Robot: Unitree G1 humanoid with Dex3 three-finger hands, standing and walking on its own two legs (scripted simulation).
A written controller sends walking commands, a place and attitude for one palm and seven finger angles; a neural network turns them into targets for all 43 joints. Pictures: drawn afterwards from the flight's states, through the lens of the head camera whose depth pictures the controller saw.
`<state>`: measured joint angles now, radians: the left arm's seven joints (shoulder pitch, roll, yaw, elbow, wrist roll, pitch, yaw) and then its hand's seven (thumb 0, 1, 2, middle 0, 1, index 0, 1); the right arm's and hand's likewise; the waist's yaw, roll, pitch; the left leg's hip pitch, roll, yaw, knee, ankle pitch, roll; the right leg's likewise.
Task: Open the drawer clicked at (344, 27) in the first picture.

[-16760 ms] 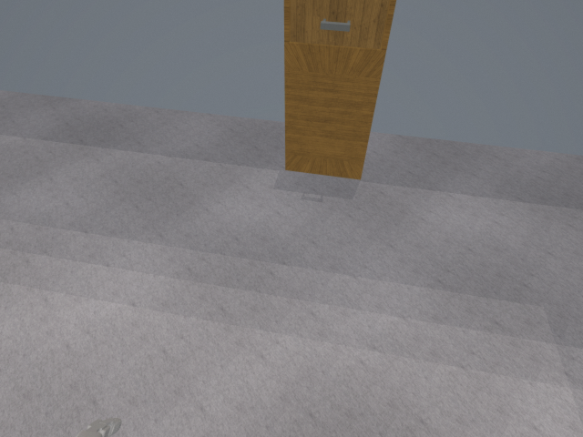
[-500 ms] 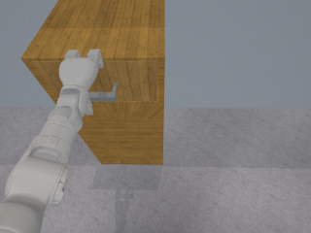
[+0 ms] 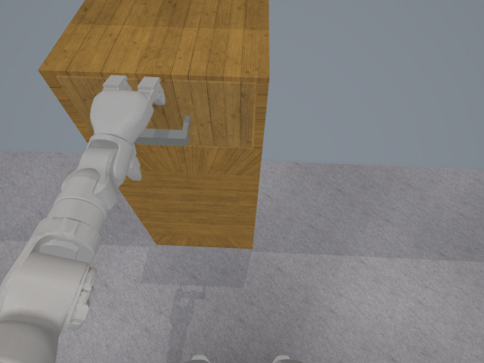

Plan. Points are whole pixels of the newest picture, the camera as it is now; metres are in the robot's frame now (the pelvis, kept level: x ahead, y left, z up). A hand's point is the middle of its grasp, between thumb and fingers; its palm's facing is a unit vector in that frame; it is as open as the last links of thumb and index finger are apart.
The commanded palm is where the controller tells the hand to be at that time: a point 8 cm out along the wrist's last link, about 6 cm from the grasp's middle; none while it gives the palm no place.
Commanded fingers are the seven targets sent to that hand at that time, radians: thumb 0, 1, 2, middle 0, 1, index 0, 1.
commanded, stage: move the hooked fingers above the handle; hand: left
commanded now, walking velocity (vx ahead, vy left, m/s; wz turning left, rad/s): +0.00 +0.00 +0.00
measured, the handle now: (162, 128) +0.54 +0.15 +0.02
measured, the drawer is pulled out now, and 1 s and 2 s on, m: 0.00 0.00 0.00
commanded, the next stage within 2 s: lower the fingers behind the handle in 0.20 s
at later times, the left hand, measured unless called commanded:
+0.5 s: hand (154, 131) +0.50 +0.15 +0.06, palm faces +0.13 -0.03 -0.99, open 13.8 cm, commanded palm +0.47 +0.15 +0.12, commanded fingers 0.00 -0.50 0.30 -0.30 -1.20 -0.30 -1.20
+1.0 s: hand (155, 149) +0.49 +0.16 +0.02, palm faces +0.02 -0.03 -1.00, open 13.9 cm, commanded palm +0.47 +0.16 +0.08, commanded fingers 0.00 -0.50 0.30 -0.30 -1.20 -0.30 -1.20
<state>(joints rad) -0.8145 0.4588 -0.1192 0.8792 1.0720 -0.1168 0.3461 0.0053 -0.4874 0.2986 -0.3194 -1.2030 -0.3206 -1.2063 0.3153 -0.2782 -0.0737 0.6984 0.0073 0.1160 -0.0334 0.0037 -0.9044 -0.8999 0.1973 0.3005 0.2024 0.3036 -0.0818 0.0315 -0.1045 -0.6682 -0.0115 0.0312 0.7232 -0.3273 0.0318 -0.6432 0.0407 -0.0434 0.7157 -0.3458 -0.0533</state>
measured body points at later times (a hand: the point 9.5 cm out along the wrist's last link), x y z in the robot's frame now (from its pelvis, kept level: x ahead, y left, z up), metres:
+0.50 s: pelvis +0.01 +0.01 +0.00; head +0.10 -0.01 +0.44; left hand +0.49 +0.15 +0.11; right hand +0.06 -0.25 -0.14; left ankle +0.01 +0.10 -0.71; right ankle -0.01 -0.09 -0.71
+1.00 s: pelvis +0.02 +0.00 +0.00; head +0.11 -0.02 +0.44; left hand +0.48 +0.16 +0.08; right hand +0.06 -0.28 -0.14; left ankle +0.01 +0.10 -0.71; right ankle -0.01 -0.09 -0.71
